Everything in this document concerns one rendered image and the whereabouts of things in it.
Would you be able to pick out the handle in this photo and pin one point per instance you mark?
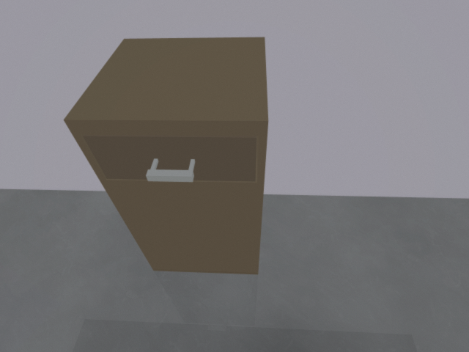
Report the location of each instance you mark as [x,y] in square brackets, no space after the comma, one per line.
[165,175]

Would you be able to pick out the cabinet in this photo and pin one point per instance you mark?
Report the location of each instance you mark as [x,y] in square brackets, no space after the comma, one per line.
[211,86]

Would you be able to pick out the drawer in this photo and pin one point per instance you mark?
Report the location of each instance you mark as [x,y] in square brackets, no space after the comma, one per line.
[217,158]

